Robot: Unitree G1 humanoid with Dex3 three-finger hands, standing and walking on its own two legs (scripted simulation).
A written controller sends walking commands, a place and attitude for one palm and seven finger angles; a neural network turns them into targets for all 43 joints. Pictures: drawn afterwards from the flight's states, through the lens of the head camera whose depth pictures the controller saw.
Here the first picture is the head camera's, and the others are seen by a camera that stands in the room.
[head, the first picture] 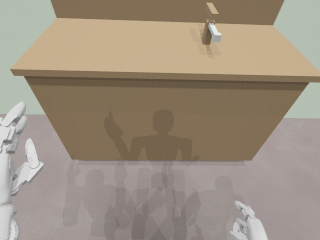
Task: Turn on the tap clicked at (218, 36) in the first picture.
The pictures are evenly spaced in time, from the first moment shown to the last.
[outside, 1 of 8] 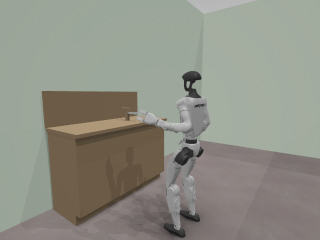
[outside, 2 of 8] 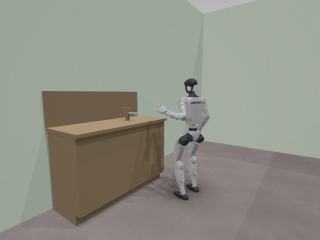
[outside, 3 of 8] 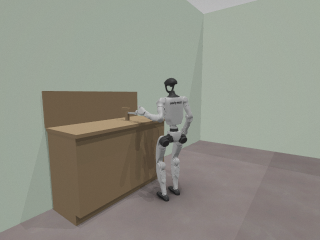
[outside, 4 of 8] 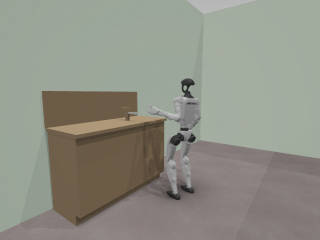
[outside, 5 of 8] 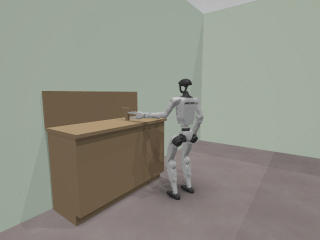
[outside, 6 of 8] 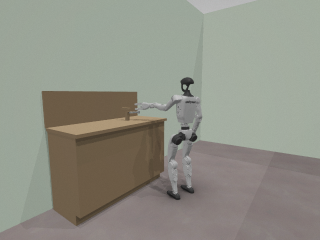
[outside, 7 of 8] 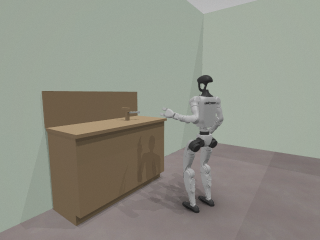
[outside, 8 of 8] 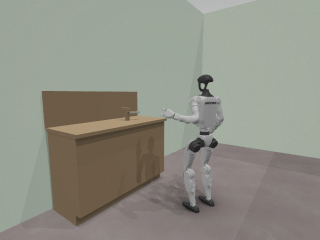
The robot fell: no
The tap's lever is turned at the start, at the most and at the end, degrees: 0 65 63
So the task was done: yes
